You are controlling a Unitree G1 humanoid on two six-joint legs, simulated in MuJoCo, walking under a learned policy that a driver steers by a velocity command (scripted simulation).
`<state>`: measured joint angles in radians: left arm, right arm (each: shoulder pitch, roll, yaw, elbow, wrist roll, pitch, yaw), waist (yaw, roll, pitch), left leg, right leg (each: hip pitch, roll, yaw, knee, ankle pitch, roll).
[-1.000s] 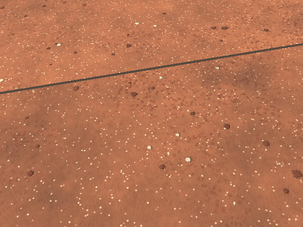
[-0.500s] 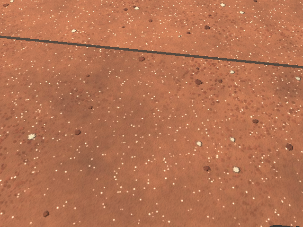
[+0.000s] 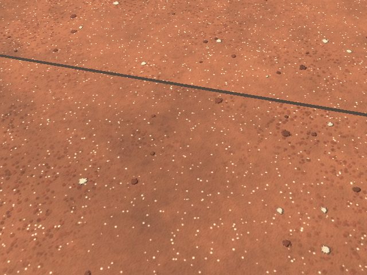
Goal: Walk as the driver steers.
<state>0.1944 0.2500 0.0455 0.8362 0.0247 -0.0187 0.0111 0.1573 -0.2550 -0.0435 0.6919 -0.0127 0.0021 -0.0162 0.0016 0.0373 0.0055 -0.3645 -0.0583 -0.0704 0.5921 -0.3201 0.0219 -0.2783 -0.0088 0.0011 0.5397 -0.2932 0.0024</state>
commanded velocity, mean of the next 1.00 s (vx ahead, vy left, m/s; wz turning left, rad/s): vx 0.37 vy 0.00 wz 0.03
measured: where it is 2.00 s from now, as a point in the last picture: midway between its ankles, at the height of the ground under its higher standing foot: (211, 255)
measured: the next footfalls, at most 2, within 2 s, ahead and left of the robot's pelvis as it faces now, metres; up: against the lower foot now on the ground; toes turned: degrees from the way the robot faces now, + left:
left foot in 0.18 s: +0.06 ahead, +0.11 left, +0.00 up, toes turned +1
right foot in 0.66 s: +0.39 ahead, -0.13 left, +0.00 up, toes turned -1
